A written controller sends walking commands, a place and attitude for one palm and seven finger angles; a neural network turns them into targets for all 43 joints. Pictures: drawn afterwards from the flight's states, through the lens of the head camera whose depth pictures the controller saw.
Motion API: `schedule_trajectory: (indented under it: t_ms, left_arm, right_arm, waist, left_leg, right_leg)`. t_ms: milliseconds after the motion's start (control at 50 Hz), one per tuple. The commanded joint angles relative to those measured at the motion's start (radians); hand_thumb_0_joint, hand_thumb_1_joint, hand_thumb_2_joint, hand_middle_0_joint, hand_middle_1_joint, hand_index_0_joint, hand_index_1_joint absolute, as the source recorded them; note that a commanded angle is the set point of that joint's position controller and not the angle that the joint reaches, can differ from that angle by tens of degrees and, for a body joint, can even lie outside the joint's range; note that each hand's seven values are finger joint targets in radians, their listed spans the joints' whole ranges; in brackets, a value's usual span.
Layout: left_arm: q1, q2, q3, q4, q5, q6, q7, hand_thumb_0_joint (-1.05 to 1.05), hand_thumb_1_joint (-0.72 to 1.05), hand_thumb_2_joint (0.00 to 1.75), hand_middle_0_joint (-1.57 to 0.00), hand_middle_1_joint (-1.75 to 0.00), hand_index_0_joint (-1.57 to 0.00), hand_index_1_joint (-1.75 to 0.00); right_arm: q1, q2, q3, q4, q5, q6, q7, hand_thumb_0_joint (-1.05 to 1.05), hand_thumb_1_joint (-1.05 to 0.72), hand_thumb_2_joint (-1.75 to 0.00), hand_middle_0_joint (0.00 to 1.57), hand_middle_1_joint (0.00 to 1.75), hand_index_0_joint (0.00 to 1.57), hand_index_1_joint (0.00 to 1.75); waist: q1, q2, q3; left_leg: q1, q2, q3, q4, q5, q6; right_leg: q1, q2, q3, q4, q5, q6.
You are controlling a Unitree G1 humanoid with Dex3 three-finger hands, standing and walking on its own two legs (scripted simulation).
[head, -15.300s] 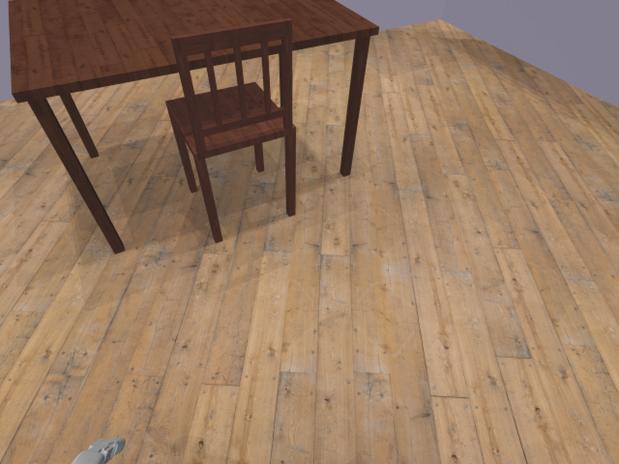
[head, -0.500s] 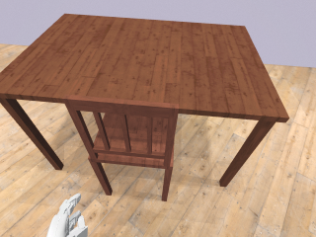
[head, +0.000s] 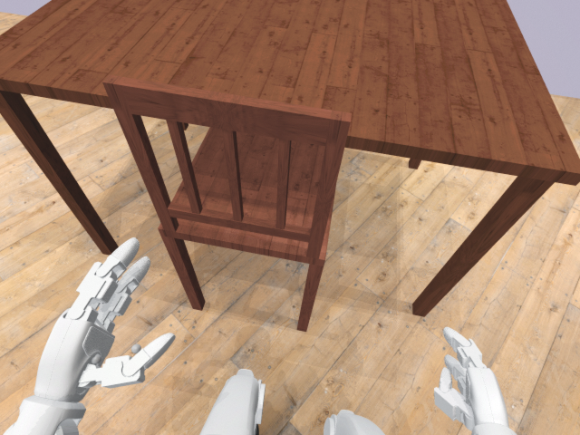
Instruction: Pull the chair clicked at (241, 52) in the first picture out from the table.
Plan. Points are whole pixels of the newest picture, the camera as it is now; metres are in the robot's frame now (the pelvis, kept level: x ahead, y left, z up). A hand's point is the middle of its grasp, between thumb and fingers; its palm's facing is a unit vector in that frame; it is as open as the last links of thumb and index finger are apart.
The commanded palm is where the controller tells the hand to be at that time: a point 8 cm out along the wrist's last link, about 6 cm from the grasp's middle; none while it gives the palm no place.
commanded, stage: raise the hand toward the chair's back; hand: left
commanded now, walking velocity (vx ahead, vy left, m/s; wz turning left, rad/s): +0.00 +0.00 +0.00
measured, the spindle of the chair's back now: (234, 178) +0.52 +0.16 +0.01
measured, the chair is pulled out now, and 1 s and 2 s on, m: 0.00 0.00 0.00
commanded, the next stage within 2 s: aim the fingers beside a spindle in 1.46 s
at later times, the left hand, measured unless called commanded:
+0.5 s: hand (129, 307) +0.25 +0.23 +0.05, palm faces -0.10 -0.99 -0.01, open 15.3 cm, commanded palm +0.23 +0.29 +0.07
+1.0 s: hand (100, 293) +0.25 +0.26 +0.07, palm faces -0.06 -1.00 -0.06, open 16.9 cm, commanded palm +0.23 +0.31 +0.08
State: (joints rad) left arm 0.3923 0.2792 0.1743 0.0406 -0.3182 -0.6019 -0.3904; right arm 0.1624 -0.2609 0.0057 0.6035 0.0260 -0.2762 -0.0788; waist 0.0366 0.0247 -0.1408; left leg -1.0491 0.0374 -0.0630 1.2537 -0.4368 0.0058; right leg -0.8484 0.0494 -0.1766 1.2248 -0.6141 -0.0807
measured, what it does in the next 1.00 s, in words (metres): shifts its weight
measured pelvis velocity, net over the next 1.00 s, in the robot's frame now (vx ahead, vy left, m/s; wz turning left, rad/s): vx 0.00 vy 0.06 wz -0.03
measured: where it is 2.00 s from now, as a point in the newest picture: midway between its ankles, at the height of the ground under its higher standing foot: outside the picture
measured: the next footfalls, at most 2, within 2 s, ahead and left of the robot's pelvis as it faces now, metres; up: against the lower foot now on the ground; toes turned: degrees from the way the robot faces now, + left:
none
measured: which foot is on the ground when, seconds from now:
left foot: down 0.00-1.00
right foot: down 0.00-1.00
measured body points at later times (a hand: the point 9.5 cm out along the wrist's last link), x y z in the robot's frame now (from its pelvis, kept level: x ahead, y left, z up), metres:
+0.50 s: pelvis +0.02 +0.05 +0.02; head +0.11 +0.08 +0.46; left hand +0.25 +0.29 +0.05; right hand +0.20 -0.21 -0.05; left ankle +0.09 +0.11 -0.63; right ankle +0.00 -0.08 -0.63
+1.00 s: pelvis +0.00 +0.06 +0.03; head +0.06 +0.09 +0.47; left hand +0.25 +0.32 +0.08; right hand +0.16 -0.18 -0.04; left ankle +0.09 +0.11 -0.63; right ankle +0.00 -0.08 -0.63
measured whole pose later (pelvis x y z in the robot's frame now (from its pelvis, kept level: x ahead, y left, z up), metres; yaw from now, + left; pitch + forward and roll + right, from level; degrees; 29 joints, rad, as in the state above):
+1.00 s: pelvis +0.00 +0.06 +0.03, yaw -2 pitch +13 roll -5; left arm 0.29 0.32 0.21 0.05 -0.28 -0.35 -0.28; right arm 0.25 -0.25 0.05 0.52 0.03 -0.13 -0.05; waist -0.03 0.04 -0.13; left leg -0.97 0.01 0.02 1.12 -0.39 0.09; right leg -0.78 0.01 -0.10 1.08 -0.53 0.01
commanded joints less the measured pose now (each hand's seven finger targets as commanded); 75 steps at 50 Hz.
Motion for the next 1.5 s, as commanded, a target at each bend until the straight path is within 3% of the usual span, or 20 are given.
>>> schedule_trajectory:
  t_ms: [0,80,140,260,280,340,380,420,480,580,680,720,780,860,940,1000,1080,1160,1320,1480]
  left_arm:
    - [-0.104,0.178,0.092,0.002,0.004,0.198,-0.067,0.0,0.13,0.57,-0.12,-0.18,-0.12,-0.18]
    - [0.032,0.185,0.259,-0.127,-0.063,0.302,0.013,0.0,0.04,0.53,-0.11,-0.16,-0.11,-0.16]
    - [0.066,0.1,0.2,-0.26,-0.051,0.216,0.096,0.0,-0.03,0.5,-0.11,-0.15,-0.11,-0.15]
    - [-0.007,0.039,0.035,-0.118,0.048,0.094,0.092,0.0,-0.17,0.44,-0.09,-0.13,-0.09,-0.13]
    - [-0.003,0.036,0.022,-0.1,0.05,0.098,0.074,0.0,-0.2,0.43,-0.09,-0.13,-0.09,-0.13]
    - [-0.04,0.101,0.06,-0.22,0.02,0.1,0.041,0.0,-0.27,0.4,-0.08,-0.12,-0.08,-0.12]
    - [-0.034,0.161,0.124,-0.314,0.01,0.104,0.065,0.0,-0.31,0.38,-0.08,-0.11,-0.08,-0.11]
    - [0.003,0.144,0.123,-0.407,0.003,0.1,0.102,0.0,-0.36,0.36,-0.07,-0.1,-0.07,-0.1]
    - [0.029,0.128,0.124,-0.364,0.024,0.115,0.161,0.0,-0.43,0.33,-0.07,-0.09,-0.07,-0.09]
    - [0.009,0.059,0.03,-0.163,0.068,0.2,0.151,0.0,-0.5,0.3,-0.06,-0.08,-0.06,-0.08]
    - [-0.113,0.136,0.066,-0.243,0.046,0.223,0.109,0.0,-0.5,0.3,-0.06,-0.08,-0.06,-0.08]
    - [-0.143,0.154,0.082,-0.337,0.037,0.188,0.121,0.0,-0.5,0.3,-0.06,-0.08,-0.06,-0.08]
    - [-0.144,0.179,0.115,-0.353,0.036,0.143,0.156,0.0,-0.5,0.3,-0.06,-0.08,-0.06,-0.08]
    - [-0.138,0.136,0.086,-0.217,0.04,0.154,0.15,0.0,-0.5,0.3,-0.06,-0.08,-0.06,-0.08]
    - [-0.145,0.137,0.079,-0.133,0.026,0.226,0.092,0.0,-0.5,0.3,-0.06,-0.08,-0.06,-0.08]
    - [-0.137,0.146,0.087,-0.172,0.01,0.244,0.076,0.0,-0.5,0.3,-0.06,-0.08,-0.06,-0.08]
    - [-0.159,0.196,0.131,-0.264,0.008,0.182,0.12,0.0,-0.5,0.3,-0.06,-0.08,-0.06,-0.08]
    - [-0.153,0.165,0.119,-0.214,0.019,0.128,0.152,0.0,-0.5,0.3,-0.06,-0.08,-0.06,-0.08]
    - [-0.127,0.158,0.09,-0.193,0.016,0.19,0.092,0.0,-0.5,0.3,-0.06,-0.08,-0.06,-0.08]
    - [-0.154,0.17,0.137,-0.172,0.01,0.141,0.122,0.0,-0.5,0.3,-0.06,-0.08,-0.06,-0.08]
  right_arm:
    - [0.004,-0.128,-0.055,-0.151,0.027,-0.019,-0.025,0.0,-0.9,-0.9,0.2,0.3,0.2,0.3]
    - [-0.031,-0.083,-0.069,-0.205,0.019,0.023,-0.014,0.0,-0.9,-0.9,0.2,0.3,0.2,0.3]
    - [-0.009,-0.055,-0.075,-0.193,0.005,0.02,0.008,0.0,-0.9,-0.9,0.2,0.3,0.2,0.3]
    - [0.019,-0.101,-0.079,-0.151,-0.01,0.023,0.032,0.0,-0.9,-0.9,0.2,0.3,0.2,0.3]
    - [0.02,-0.108,-0.079,-0.154,-0.005,0.023,0.03,0.0,-0.9,-0.9,0.2,0.3,0.2,0.3]
    - [0.029,-0.13,-0.08,-0.192,0.003,0.012,0.02,0.0,-0.9,-0.9,0.2,0.3,0.2,0.3]
    - [0.028,-0.128,-0.081,-0.198,0.002,0.009,0.017,0.0,-0.9,-0.9,0.2,0.3,0.2,0.3]
    - [0.03,-0.109,-0.082,-0.204,0.003,0.011,0.019,0.0,-0.9,-0.9,0.2,0.3,0.2,0.3]
    - [0.024,-0.105,-0.079,-0.189,-0.002,0.035,0.025,0.0,-0.9,-0.9,0.2,0.3,0.2,0.3]
    - [0.02,-0.128,-0.063,-0.216,0.002,0.088,0.031,0.0,-0.9,-0.9,0.2,0.3,0.2,0.3]
    - [0.033,-0.148,-0.048,-0.262,0.008,0.093,0.017,0.0,-0.9,-0.9,0.2,0.3,0.2,0.3]
    - [0.034,-0.142,-0.045,-0.264,0.004,0.082,0.017,0.0,-0.9,-0.9,0.2,0.3,0.2,0.3]
    - [0.033,-0.138,-0.039,-0.242,-0.005,0.074,0.019,0.0,-0.9,-0.9,0.2,0.3,0.2,0.3]
    - [0.031,-0.145,-0.034,-0.231,-0.004,0.081,0.024,0.0,-0.9,-0.9,0.2,0.3,0.2,0.3]
    - [0.037,-0.159,-0.036,-0.243,0.017,0.085,0.015,0.0,-0.9,-0.9,0.2,0.3,0.2,0.3]
    - [0.037,-0.155,-0.038,-0.251,0.023,0.072,0.008,0.0,-0.9,-0.9,0.2,0.3,0.2,0.3]
    - [0.037,-0.142,-0.036,-0.227,0.01,0.046,0.008,0.0,-0.9,-0.9,0.2,0.3,0.2,0.3]
    - [0.041,-0.135,-0.038,-0.203,0.001,0.039,0.02,0.0,-0.9,-0.9,0.2,0.3,0.2,0.3]
    - [0.045,-0.142,-0.047,-0.222,0.015,0.048,0.022,0.0,-0.9,-0.9,0.2,0.3,0.2,0.3]
    - [0.044,-0.124,-0.047,-0.185,0.002,0.045,0.018,0.0,-0.9,-0.9,0.2,0.3,0.2,0.3]
  waist:
    - [-0.067,-0.031,-0.124]
    - [0.03,-0.023,-0.331]
    - [0.019,-0.013,-0.336]
    - [-0.087,-0.016,-0.157]
    - [-0.087,-0.008,-0.139]
    - [-0.062,0.054,-0.28]
    - [-0.032,0.089,-0.358]
    - [-0.018,0.124,-0.399]
    - [-0.026,0.122,-0.324]
    - [-0.074,0.07,-0.119]
    - [-0.065,0.087,-0.187]
    - [-0.055,0.13,-0.24]
    - [-0.048,0.17,-0.21]
    - [-0.079,0.108,-0.141]
    - [-0.076,0.046,-0.146]
    - [-0.066,0.053,-0.179]
    - [-0.057,0.096,-0.187]
    - [-0.073,0.1,-0.15]
    - [-0.066,0.091,-0.215]
    - [-0.072,0.052,-0.187]
  left_leg:
    - [0.16,-0.02,0.033,-0.148,0.038,0.047]
    - [0.309,-0.021,0.024,-0.224,0.24,0.039]
    - [0.393,-0.013,0.023,-0.257,0.355,0.033]
    - [0.322,0.001,-0.012,-0.223,0.203,0.028]
    - [0.323,0.002,-0.012,-0.226,0.18,0.03]
    - [0.409,0.005,-0.027,-0.256,0.187,0.027]
    - [0.487,0.011,-0.044,-0.275,0.262,0.018]
    - [0.569,0.021,-0.056,-0.292,0.344,0.003]
    - [0.562,0.034,-0.089,-0.316,0.328,-0.013]
    - [0.433,0.03,-0.118,-0.378,0.023,-0.011]
    - [0.475,0.022,-0.136,-0.411,-0.066,-0.008]
    - [0.555,0.033,-0.164,-0.422,-0.038,-0.025]
    - [0.567,0.035,-0.184,-0.436,-0.064,-0.039]
    - [0.477,0.03,-0.177,-0.434,-0.171,-0.021]
    - [0.416,0.01,-0.117,-0.431,-0.179,0.005]
    - [0.438,0.005,-0.095,-0.429,-0.13,0.011]
    - [0.461,0.006,-0.09,-0.417,-0.073,0.011]
    - [0.435,0.008,-0.085,-0.393,-0.065,0.009]
    - [0.448,0.001,-0.04,-0.364,0.053,0.021]
    - [0.423,-0.002,-0.023,-0.31,0.153,0.025]
  right_leg:
    - [0.046,-0.062,0.321,-0.411,0.012,0.093]
    - [0.242,-0.053,0.234,-0.34,0.376,0.103]
    - [0.204,-0.033,0.147,-0.279,0.547,0.085]
    - [-0.075,-0.017,0.103,-0.234,0.264,0.067]
    - [-0.086,-0.016,0.107,-0.242,0.238,0.064]
    - [-0.043,-0.021,0.109,-0.243,0.223,0.059]
    - [-0.015,-0.017,0.102,-0.234,0.255,0.053]
    - [-0.016,-0.019,0.094,-0.232,0.277,0.053]
    - [-0.051,-0.012,0.078,-0.227,0.248,0.055]
    - [-0.111,-0.012,0.063,-0.246,0.142,0.06]
    - [-0.068,-0.011,0.083,-0.269,0.123,0.058]
    - [-0.078,-0.013,0.085,-0.256,0.132,0.056]
    - [-0.104,-0.012,0.09,-0.245,0.123,0.054]
    - [-0.116,-0.017,0.083,-0.257,0.084,0.061]
    - [-0.035,-0.015,0.09,-0.313,0.071,0.06]
    - [0.006,-0.014,0.096,-0.335,0.085,0.058]
    - [0.003,-0.013,0.098,-0.328,0.103,0.051]
    - [-0.037,-0.018,0.091,-0.308,0.1,0.053]
    - [0.039,-0.017,0.108,-0.339,0.164,0.056]
    - [0.026,-0.013,0.11,-0.326,0.22,0.057]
